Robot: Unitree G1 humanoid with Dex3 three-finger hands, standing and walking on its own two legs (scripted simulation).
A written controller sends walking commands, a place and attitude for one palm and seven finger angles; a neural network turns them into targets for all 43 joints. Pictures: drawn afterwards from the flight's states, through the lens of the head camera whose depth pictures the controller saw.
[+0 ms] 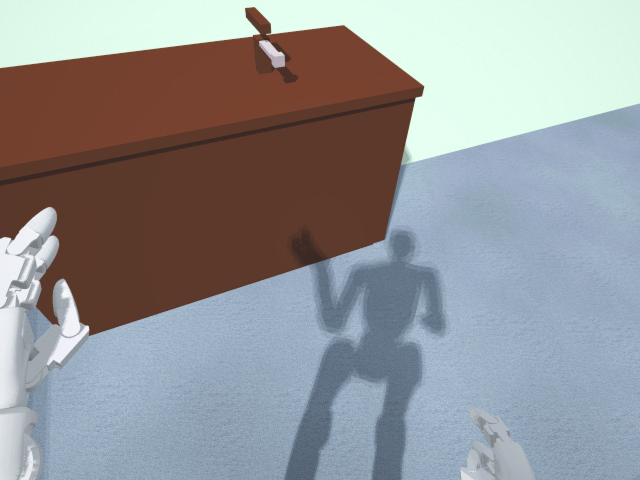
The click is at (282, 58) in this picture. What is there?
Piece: tap's lever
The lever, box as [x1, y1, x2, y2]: [271, 52, 284, 67]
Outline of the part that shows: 271,53 271,60 274,67 284,66 284,55 281,52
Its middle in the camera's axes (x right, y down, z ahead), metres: -0.11 -0.46 +0.99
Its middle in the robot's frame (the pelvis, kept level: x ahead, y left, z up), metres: +1.05 +0.18 +0.07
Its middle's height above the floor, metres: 0.84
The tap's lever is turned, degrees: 0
